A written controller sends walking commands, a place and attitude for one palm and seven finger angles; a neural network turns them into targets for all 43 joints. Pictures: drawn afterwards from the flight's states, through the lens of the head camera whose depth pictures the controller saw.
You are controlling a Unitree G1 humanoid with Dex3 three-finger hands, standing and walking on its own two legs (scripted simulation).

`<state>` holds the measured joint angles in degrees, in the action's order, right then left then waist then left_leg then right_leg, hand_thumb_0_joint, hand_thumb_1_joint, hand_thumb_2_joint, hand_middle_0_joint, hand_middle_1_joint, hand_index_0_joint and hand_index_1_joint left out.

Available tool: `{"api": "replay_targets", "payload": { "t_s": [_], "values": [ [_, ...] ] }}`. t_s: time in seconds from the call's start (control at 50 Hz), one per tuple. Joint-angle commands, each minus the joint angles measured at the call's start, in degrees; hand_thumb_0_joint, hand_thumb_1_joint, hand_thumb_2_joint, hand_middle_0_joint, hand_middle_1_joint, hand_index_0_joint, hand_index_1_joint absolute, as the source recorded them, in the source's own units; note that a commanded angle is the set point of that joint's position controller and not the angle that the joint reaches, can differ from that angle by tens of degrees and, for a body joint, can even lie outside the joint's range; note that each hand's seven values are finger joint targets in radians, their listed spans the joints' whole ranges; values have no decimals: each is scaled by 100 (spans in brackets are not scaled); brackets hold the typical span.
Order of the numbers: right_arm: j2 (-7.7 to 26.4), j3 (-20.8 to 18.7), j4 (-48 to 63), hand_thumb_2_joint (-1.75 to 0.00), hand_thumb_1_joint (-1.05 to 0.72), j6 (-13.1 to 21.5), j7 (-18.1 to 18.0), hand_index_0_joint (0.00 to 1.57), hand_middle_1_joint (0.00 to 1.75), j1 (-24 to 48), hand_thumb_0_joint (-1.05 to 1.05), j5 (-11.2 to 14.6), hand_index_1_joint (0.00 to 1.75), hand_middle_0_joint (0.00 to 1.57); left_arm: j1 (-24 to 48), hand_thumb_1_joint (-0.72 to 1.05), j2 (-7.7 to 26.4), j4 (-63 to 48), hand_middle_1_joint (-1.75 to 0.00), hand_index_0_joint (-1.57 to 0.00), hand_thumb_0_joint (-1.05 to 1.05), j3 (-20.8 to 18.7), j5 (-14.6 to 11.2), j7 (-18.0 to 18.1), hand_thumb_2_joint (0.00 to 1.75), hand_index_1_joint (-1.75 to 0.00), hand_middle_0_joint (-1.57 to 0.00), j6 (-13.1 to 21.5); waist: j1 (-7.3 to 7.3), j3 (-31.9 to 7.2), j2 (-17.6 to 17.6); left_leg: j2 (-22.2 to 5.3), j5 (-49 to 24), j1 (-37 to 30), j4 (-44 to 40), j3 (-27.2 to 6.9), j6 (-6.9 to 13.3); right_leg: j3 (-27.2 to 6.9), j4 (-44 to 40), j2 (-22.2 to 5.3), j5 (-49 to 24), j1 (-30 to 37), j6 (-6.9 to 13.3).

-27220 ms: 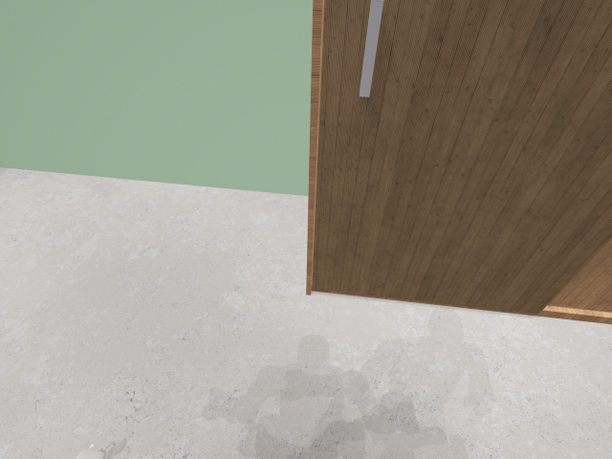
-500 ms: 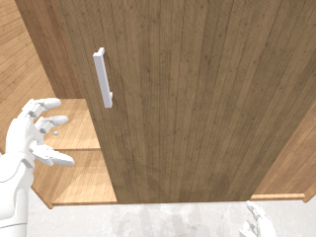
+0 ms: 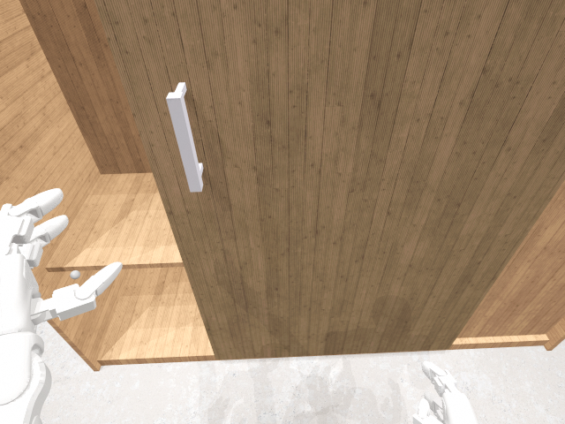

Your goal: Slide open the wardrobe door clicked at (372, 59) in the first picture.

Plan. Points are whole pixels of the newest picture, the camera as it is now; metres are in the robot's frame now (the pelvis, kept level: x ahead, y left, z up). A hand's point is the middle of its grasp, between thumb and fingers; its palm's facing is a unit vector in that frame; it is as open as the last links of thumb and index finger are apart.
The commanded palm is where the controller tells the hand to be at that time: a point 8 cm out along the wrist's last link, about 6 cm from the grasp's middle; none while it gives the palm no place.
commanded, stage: draw the hand back to the body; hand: left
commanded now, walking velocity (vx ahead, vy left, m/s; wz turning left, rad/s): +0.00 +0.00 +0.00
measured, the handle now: (189, 139) +0.49 +0.22 +0.18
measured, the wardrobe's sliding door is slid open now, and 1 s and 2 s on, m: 0.43 0.43 0.43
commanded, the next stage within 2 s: step back with the hand held close in 0.60 s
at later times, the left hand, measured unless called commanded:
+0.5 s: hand (55, 301) +0.18 +0.27 +0.16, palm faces +0.53 -0.79 -0.32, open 7.5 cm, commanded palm +0.13 +0.31 +0.17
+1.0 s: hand (62, 318) +0.18 +0.27 +0.14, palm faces +0.41 -0.80 -0.44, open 7.4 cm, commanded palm +0.11 +0.32 +0.17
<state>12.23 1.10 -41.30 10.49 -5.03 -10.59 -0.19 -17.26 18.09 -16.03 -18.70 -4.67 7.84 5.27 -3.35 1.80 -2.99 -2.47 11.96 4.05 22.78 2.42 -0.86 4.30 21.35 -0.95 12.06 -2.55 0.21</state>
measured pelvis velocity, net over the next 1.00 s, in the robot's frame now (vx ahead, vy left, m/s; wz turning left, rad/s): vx -0.02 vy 0.01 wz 0.02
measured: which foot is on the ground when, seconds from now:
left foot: down 0.00-1.00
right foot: down 0.00-1.00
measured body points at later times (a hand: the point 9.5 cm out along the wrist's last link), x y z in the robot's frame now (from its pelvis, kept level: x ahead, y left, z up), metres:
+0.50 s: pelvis +0.00 +0.00 +0.00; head -0.03 -0.01 +0.45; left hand +0.15 +0.31 +0.18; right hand +0.20 -0.20 -0.08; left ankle +0.01 +0.13 -0.74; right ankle +0.00 -0.12 -0.74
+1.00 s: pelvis -0.02 +0.01 -0.01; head -0.02 +0.01 +0.44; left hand +0.15 +0.31 +0.17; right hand +0.16 -0.23 -0.09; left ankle +0.01 +0.13 -0.74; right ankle +0.00 -0.12 -0.74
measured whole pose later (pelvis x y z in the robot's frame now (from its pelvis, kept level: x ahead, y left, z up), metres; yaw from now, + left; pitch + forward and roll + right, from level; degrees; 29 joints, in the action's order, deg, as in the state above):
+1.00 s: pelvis -0.02 +0.01 -0.01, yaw +1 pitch -1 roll -1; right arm 14.2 -0.2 -34.7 3.2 -5.2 -10.3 0.5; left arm -30.7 20.9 -26.4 -20.0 -3.0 8.1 6.7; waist -0.2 0.6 -2.8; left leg -2.0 13.7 17.2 31.8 1.3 0.2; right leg 5.1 28.3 -1.8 13.0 -14.2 -0.7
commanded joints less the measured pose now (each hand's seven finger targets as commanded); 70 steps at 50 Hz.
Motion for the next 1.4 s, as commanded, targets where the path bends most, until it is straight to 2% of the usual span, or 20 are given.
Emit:
{"api": "replay_targets", "payload": {
  "t_s": [0.0,0.16,0.2,0.32,0.54,0.66,0.7,0.72,0.74,0.76,0.82,0.86,0.9,0.98,1.1,1.16,1.22,1.26,1.34,1.38],
  "values": [
    [657,-259,1070,-90,-90,244,-25,20,30,940,0,19,30,20,206,54,1008,-1280,-51,-21,0,-585,-48,1,73,-51,-21,349,-72,-246,26,144,-709,181,-434,-4,111,-116,-379,158,-581,-80,12],
    [660,-283,1152,-90,-90,228,-1,20,30,863,0,-13,30,20,-306,83,1098,-1994,-34,-20,0,-680,9,32,87,-34,-20,356,-60,-530,-317,144,-1137,49,-319,-20,87,-98,-274,161,-945,14,33],
    [640,-283,1172,-90,-90,227,-4,20,30,839,0,-18,30,20,-474,90,1061,-2026,-30,-20,0,-668,5,51,90,-30,-20,335,-57,-499,-195,140,-1125,101,-314,-23,86,-77,-264,159,-933,-2,18],
    [642,-268,1111,-90,-90,198,-54,20,30,842,0,-3,30,20,-64,90,982,-1795,-30,-20,0,-562,42,116,90,-30,-20,310,17,-121,-72,148,-572,194,-402,-57,87,-65,-404,162,-372,-263,15],
    [614,-255,1132,-90,-90,211,-37,20,30,895,0,-26,30,20,-287,90,1008,-1850,-30,-20,0,-614,36,106,90,-30,-20,361,-66,-357,-43,161,-655,156,-434,-94,82,-71,-367,164,-451,-57,35],
    [616,-263,1115,-90,-90,210,-49,20,30,905,0,-5,30,20,-290,90,1068,-1748,-30,-20,0,-700,34,99,90,-30,-20,358,-57,-137,-16,159,-473,226,-424,-61,85,-89,-458,158,-267,-178,18],
    [599,-266,1121,-90,-90,203,-66,20,30,912,0,-4,30,20,-54,90,1160,-1847,-30,-20,0,-755,19,121,90,-30,-20,390,-41,-218,-50,178,-385,172,-403,-35,107,-122,-495,136,-189,-192,0],
    [689,-221,1346,-90,-90,22,-26,20,30,718,0,34,30,20,41,90,1503,-1934,-30,-20,0,-1109,61,88,90,-30,-20,492,208,183,284,-15,-412,739,44,-184,211,-424,-681,-209,-254,-982,-39],
    [597,-210,1248,-90,-90,-94,1,20,30,675,0,40,30,20,-373,90,1164,-1613,-30,-20,0,-805,112,32,90,-30,-20,463,246,28,601,-4,-386,706,357,-188,193,-524,-700,-456,-234,-1150,12],
    [598,-226,1305,-90,-90,-139,4,20,30,739,0,43,30,20,-299,90,1177,-1765,-30,-20,0,-768,135,19,90,-30,-20,471,245,20,573,22,-462,682,488,-177,171,-575,-694,-563,-392,-1237,65],
    [647,-242,1403,-90,-90,-265,-3,20,30,612,0,50,30,20,-740,90,1158,-1855,-30,-20,0,-733,171,94,90,-30,-20,514,256,-681,185,-9,-777,679,776,-168,142,-637,-315,-795,-634,-1101,175],
    [689,-266,1491,-90,-90,-320,-30,20,30,636,0,51,30,20,-927,90,1304,-2127,-30,-20,0,-869,162,140,90,-30,-20,544,240,-973,-57,-73,-1162,652,756,-227,137,-528,-60,-735,-805,-1031,165],
    [702,-275,1592,-90,-90,-410,-60,20,30,633,0,57,30,20,-1136,90,1407,-2260,-30,-20,0,-1018,147,182,90,-30,-20,550,237,-1165,51,-159,-1592,727,760,-276,142,-432,204,-636,-1081,-942,114],
    [732,-301,1725,-90,-90,-520,-117,20,30,652,0,77,30,20,-1259,90,1524,-2416,-30,-20,0,-1208,125,239,90,-30,-20,571,226,-1144,10,-330,-1811,1051,500,-529,172,-308,539,-370,-1001,-869,12],
    [822,-309,1747,-90,-90,-485,-135,20,30,538,0,78,30,20,-1150,90,1338,-2236,-30,-20,0,-1091,161,271,90,-30,-20,666,206,-985,-431,-562,-882,1813,10,-704,269,-280,888,-85,-353,-714,-91],
    [877,-324,1735,-90,-90,-377,-135,20,30,531,0,61,30,20,-1006,90,1309,-2210,-30,-20,0,-1076,229,278,90,-30,-20,762,198,-874,-616,-637,400,2460,-323,-856,364,-295,1108,14,22,-474,-100],
    [868,-308,1736,-90,-90,-307,-119,20,30,466,0,63,30,20,-826,90,1219,-2149,-30,-20,0,-1002,313,287,90,-30,-20,850,249,-608,-393,-601,1965,3204,-431,-876,442,-421,1119,-47,352,-345,-85],
    [878,-335,1725,-90,-90,-270,-121,20,30,438,0,36,30,20,-725,90,1404,-2184,-30,-20,0,-1145,373,310,90,-30,-20,910,268,-542,-112,-432,2337,3296,-173,-799,436,-649,754,-173,751,-510,-29],
    [700,-273,1560,-90,-90,-231,-83,20,30,348,0,-4,30,20,-512,90,1426,-2267,-30,-20,0,-1021,332,375,90,-30,-20,970,326,-433,702,33,1644,2051,1230,-369,150,-1357,-412,-940,2067,-2253,377],
    [673,-234,1449,-90,-90,-212,-101,20,30,328,0,-45,30,20,-409,90,1414,-2332,-30,-20,0,-960,319,429,90,-30,-20,984,362,-555,578,51,1320,1582,1474,-409,110,-1251,-410,-1096,1929,-2633,466]
  ]
}}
